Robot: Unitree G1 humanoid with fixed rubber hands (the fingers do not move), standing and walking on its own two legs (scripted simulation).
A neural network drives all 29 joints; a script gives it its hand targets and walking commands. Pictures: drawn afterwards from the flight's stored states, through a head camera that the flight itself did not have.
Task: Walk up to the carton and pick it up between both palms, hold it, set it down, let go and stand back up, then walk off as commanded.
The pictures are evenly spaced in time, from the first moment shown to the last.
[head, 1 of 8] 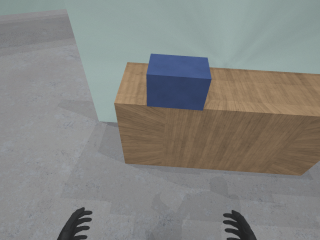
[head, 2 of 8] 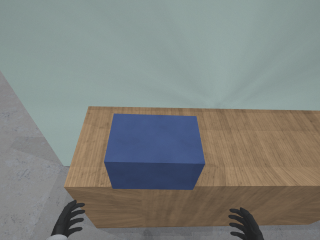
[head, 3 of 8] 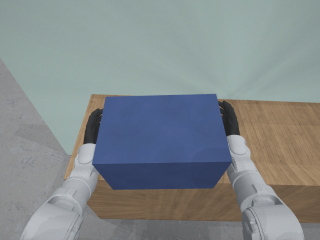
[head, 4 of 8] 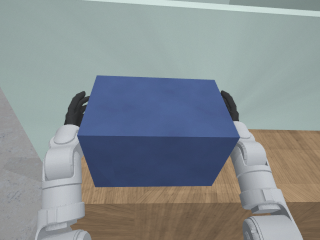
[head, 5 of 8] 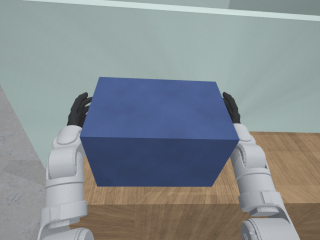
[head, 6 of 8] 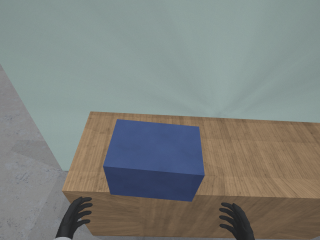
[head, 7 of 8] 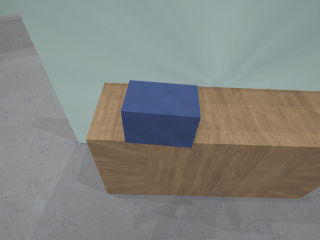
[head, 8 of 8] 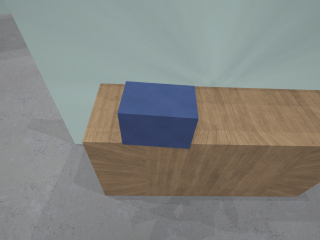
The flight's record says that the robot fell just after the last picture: no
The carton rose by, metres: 0.26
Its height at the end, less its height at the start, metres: +0.00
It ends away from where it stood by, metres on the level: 0.01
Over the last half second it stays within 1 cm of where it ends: yes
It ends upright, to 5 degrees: yes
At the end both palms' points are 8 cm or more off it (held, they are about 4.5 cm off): yes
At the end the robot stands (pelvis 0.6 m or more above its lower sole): yes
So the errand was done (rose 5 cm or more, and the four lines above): yes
